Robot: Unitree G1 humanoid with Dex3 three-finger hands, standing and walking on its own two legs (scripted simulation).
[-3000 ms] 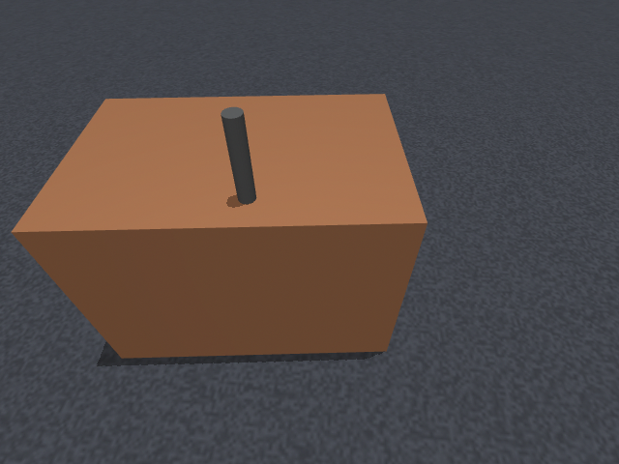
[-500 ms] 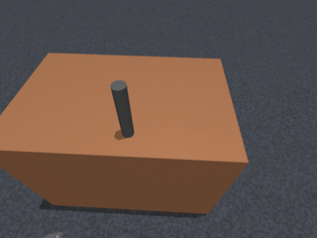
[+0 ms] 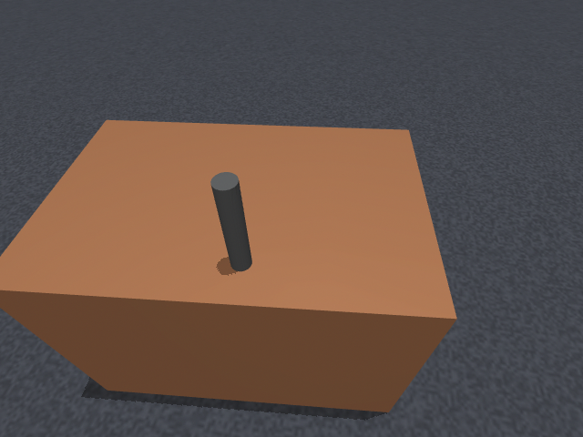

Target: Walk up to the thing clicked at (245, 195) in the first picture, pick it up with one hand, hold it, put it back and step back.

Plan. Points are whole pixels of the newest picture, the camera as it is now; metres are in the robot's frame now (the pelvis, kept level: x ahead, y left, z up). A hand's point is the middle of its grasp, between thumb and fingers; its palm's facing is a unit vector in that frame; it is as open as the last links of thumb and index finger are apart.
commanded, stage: walk up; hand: left
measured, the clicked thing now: (234, 227) +0.48 +0.15 -0.02
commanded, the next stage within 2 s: stand in 0.50 s
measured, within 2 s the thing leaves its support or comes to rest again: neither
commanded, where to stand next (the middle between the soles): +0.06 +0.01 m, yaw -2 degrees
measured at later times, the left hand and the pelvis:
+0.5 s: hand out of the picture +0.09 +0.25 -0.15, palm faces +0.00 -0.94 -0.34, open 7.4 cm; pelvis +0.00 +0.00 +0.00, yaw +0 degrees
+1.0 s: hand out of the picture +0.10 +0.25 -0.15, palm faces -0.02 -0.94 -0.35, open 7.4 cm; pelvis +0.02 -0.01 +0.00, yaw +0 degrees
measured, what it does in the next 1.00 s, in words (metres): stands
